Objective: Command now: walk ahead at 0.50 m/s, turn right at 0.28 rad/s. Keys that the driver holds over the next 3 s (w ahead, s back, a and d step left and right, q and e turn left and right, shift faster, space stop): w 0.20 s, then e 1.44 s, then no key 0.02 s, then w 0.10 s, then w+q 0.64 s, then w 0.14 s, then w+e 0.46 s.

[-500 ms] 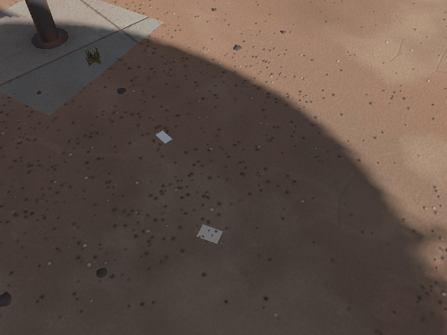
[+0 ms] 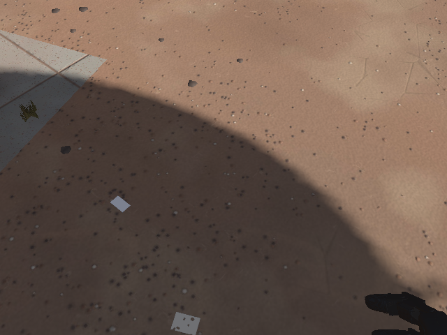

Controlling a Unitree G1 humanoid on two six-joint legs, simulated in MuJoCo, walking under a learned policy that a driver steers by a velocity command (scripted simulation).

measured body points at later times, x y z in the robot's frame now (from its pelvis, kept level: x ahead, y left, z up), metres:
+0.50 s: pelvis +0.23 -0.01 +0.00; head +0.27 -0.02 +0.45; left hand +0.45 +0.20 -0.11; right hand +0.19 -0.26 -0.15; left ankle +0.12 +0.10 -0.71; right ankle +0.33 -0.08 -0.73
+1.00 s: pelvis +0.27 +0.01 +0.01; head +0.30 -0.01 +0.46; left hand +0.46 +0.24 -0.11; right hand +0.30 -0.30 -0.10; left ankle +0.32 +0.12 -0.70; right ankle +0.33 -0.08 -0.72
